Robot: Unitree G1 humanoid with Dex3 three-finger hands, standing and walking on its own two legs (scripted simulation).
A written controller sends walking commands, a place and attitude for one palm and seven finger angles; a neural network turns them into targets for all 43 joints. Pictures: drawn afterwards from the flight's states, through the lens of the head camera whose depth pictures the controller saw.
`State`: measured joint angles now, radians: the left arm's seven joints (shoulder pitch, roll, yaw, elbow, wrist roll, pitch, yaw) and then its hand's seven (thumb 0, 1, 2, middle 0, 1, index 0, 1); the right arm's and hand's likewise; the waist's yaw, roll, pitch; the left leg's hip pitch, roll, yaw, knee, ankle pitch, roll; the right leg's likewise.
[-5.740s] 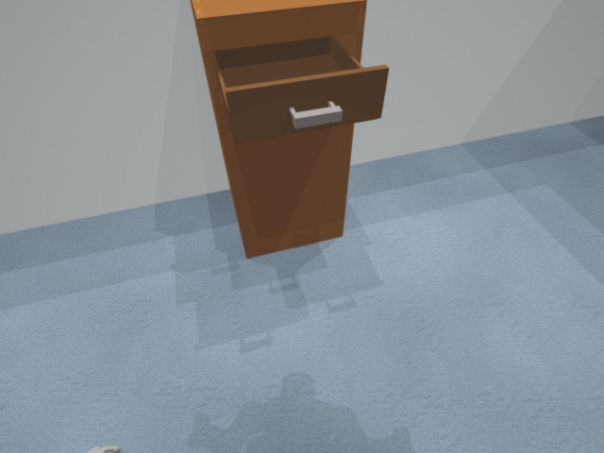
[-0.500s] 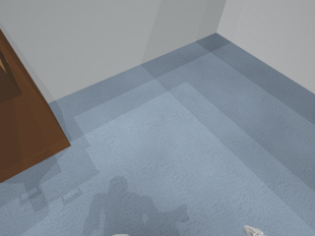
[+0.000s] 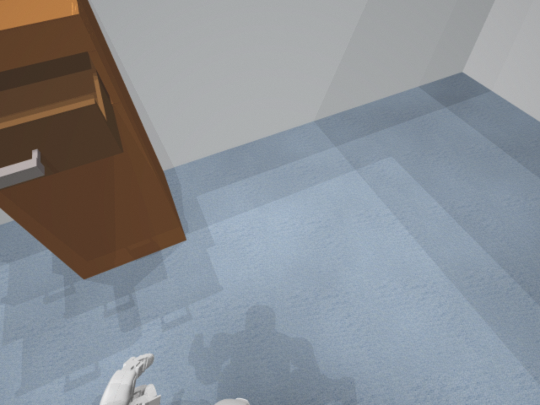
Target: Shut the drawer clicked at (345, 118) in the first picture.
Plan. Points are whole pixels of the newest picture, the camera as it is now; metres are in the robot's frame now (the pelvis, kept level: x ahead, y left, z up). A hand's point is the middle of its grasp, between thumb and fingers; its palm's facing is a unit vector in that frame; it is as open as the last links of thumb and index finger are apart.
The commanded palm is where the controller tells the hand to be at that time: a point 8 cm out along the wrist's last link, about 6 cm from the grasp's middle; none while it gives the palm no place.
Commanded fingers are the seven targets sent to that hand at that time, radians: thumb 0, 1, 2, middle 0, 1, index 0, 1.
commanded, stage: turn to face it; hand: left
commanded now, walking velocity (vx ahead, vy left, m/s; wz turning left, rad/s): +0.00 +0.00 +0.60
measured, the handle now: (9, 168) +0.52 +0.52 +0.03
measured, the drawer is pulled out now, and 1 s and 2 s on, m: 0.22 0.22 0.22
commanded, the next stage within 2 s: take the last steps up to it in 0.64 s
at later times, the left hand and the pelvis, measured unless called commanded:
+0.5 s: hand out of the picture -0.05 +0.27 -0.17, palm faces +0.35 -0.90 -0.28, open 7.4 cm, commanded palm none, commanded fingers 0.00 0.90 0.90 -0.20 -0.30 -0.20 -0.30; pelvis +0.00 +0.04 +0.00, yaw +16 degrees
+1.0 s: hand out of the picture -0.03 +0.19 -0.14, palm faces +0.48 -0.84 -0.24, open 7.4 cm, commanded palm none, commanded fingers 0.00 0.90 0.90 -0.20 -0.30 -0.20 -0.30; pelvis +0.03 +0.01 +0.02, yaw +25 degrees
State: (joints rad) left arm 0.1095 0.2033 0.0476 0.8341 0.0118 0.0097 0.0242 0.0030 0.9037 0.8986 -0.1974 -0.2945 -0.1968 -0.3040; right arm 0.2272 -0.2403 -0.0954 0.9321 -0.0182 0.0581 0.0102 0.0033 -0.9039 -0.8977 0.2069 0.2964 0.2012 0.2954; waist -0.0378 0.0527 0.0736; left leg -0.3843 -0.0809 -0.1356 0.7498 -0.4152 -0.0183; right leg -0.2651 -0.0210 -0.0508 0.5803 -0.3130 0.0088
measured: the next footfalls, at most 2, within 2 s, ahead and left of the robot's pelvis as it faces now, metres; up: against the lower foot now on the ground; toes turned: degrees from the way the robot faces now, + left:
left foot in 0.38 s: +0.01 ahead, +0.16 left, +0.00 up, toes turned +19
right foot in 0.78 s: +0.09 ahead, -0.06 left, +0.00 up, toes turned +16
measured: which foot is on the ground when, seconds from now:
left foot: up 0.00-0.36, down 0.38-0.78, up 0.80-1.00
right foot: down 0.00-0.38, up 0.40-0.76, down 0.78-1.00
